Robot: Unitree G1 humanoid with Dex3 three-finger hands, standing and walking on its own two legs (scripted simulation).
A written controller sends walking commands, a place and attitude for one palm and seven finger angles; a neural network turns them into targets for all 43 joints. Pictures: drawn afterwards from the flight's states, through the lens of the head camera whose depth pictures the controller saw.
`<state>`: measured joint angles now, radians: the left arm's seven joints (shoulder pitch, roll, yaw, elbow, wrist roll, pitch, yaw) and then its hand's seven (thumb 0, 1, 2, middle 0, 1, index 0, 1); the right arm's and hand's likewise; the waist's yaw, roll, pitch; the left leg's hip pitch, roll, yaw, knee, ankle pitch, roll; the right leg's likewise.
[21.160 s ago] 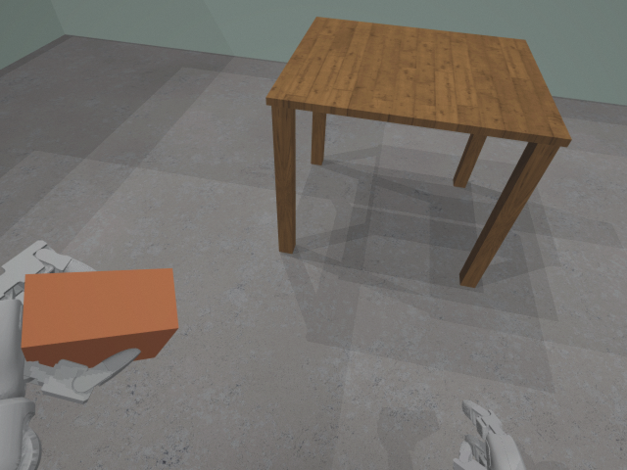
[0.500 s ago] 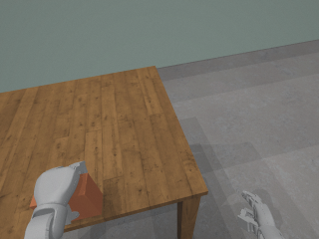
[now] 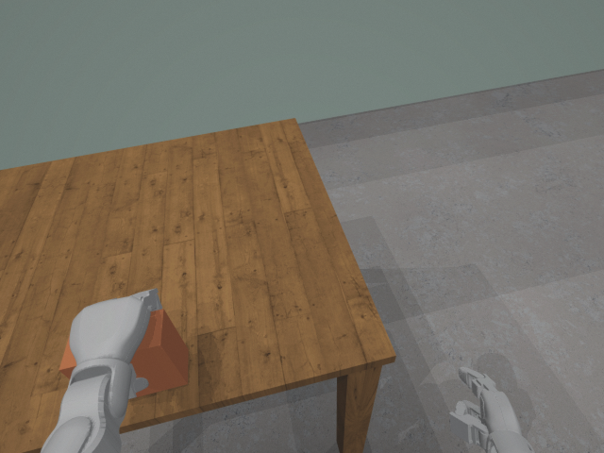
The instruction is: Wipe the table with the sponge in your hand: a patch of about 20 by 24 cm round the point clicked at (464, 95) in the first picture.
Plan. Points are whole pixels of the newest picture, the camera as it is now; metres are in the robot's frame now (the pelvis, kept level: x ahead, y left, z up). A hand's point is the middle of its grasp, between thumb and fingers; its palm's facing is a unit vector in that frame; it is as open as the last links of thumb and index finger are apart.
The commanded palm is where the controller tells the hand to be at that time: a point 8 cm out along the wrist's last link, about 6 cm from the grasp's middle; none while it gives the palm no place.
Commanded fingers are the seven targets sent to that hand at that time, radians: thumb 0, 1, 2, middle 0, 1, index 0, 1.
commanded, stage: wipe forward along the first lane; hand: left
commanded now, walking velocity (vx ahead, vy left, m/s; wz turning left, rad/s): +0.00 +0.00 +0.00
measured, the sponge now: (136, 364) +0.21 +0.29 -0.02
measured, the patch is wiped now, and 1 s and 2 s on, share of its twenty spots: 0.05 0.25 0.45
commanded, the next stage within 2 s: slide across to the middle lane in 1.40 s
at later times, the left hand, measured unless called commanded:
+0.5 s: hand (139, 307) +0.28 +0.30 +0.02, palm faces -0.08 -0.02 -1.00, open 9.8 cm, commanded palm +0.27 +0.30 +0.05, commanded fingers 0.00 0.10 1.30 -1.20 -1.60 -1.20 -1.60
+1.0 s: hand (140, 278) +0.33 +0.33 +0.02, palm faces -0.10 +0.00 -0.99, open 9.8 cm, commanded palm +0.32 +0.32 +0.05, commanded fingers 0.00 0.10 1.30 -1.20 -1.60 -1.20 -1.60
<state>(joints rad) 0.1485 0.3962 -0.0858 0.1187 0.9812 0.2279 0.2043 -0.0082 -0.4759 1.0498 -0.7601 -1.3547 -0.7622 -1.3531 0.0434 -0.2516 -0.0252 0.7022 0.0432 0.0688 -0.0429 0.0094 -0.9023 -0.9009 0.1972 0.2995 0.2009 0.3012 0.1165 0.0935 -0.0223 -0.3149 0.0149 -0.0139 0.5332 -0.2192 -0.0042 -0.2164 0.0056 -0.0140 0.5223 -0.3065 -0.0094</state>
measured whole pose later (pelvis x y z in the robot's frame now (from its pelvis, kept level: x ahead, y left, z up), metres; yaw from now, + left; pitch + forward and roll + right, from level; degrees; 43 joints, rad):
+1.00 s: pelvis +0.00 +0.00 -0.01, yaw +1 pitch +8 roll -1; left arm -0.35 0.50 -0.01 0.66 1.00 0.12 0.20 0.01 -0.51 1.08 -0.78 -1.34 -0.78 -1.35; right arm 0.15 -0.28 -0.04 0.72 0.07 0.12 -0.05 0.01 -0.90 -0.90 0.20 0.30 0.20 0.30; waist 0.04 0.07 -0.08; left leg -0.53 0.02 -0.04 0.65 -0.25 0.00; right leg -0.42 0.01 -0.04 0.62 -0.34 -0.01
